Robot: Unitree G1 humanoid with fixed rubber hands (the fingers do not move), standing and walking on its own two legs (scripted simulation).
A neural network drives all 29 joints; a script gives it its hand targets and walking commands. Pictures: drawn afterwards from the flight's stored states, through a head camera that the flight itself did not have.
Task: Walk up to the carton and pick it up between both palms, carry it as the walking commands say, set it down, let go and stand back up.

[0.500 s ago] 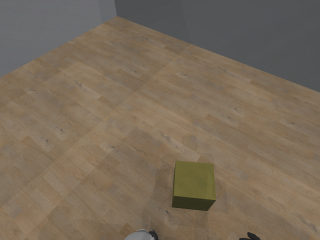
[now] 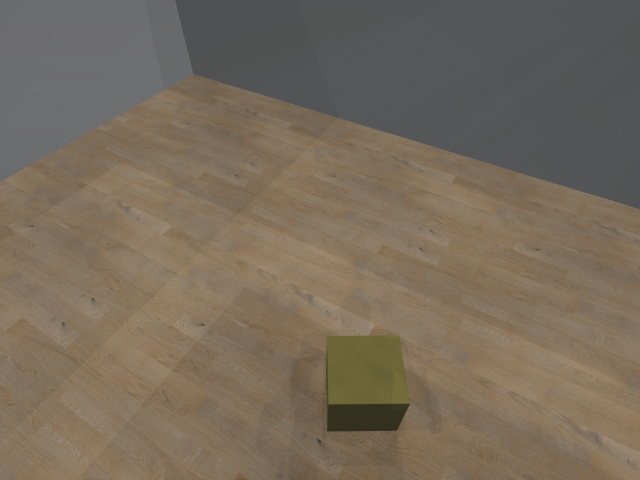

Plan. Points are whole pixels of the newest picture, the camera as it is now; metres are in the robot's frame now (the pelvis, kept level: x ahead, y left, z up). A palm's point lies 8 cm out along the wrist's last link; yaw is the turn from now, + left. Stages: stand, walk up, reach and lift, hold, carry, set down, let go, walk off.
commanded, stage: walk up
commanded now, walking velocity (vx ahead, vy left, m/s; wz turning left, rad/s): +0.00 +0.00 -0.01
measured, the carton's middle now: (362, 384) +0.50 -0.11 -0.66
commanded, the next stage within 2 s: none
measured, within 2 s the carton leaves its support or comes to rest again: neither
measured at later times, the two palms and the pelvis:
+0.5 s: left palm out of the picture -0.12 +0.18 -0.12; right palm out of the picture -0.08 -0.28 -0.13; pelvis -0.07 -0.05 +0.02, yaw +2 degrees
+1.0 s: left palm out of the picture +0.02 +0.28 -0.14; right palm out of the picture -0.06 -0.18 -0.10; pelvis -0.02 +0.04 +0.02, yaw +2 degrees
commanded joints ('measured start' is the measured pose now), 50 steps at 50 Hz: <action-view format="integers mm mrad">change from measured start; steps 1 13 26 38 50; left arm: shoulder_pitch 272 121 262 138 -10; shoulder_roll -18 -10 66 7 -9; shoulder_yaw -29 -84 17 5 -31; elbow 70 38 76 45 4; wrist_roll -27 -14 12 18 -22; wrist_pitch -34 -149 -159 -101 -50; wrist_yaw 29 52 50 -9 14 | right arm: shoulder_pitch -37 34 48 184 209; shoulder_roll -109 2 40 -104 11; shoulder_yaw -14 12 5 -3 42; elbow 6 34 31 32 50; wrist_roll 16 8 -12 -7 0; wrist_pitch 42 20 -38 -62 -80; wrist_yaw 12 48 70 28 19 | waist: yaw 63 7 94 16 16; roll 103 -222 -122 25 225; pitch -13 159 29 158 35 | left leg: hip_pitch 76 -55 -124 108 205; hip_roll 99 -41 -23 300 174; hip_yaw -174 -123 -111 -466 -132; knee -313 237 285 -325 -100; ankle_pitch -564 -225 -336 -439 408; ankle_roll -84 -128 -120 -16 20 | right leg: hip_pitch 211 156 299 -249 14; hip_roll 86 -235 -332 -145 -14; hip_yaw -185 111 206 56 -69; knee -614 -806 -813 32 -317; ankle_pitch -55 251 127 133 252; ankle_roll -74 -148 -188 -23 -40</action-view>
